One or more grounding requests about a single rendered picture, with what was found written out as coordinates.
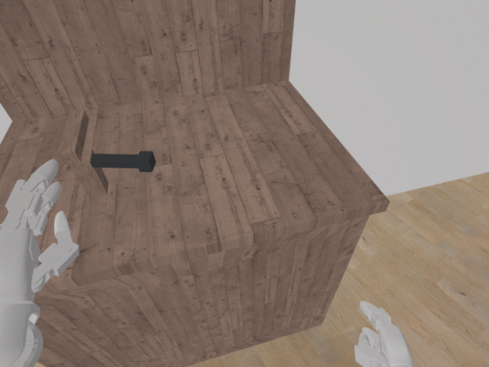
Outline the tap lever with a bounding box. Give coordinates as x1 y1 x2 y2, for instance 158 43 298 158
90 151 156 172

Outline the right robot hand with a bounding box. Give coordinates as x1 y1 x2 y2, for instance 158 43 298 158
355 301 415 367

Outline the left robot hand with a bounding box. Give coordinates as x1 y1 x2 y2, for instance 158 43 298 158
0 159 79 304

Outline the counter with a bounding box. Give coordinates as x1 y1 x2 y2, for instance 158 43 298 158
0 0 390 367

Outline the left robot forearm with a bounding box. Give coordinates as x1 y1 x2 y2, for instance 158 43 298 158
0 301 44 367

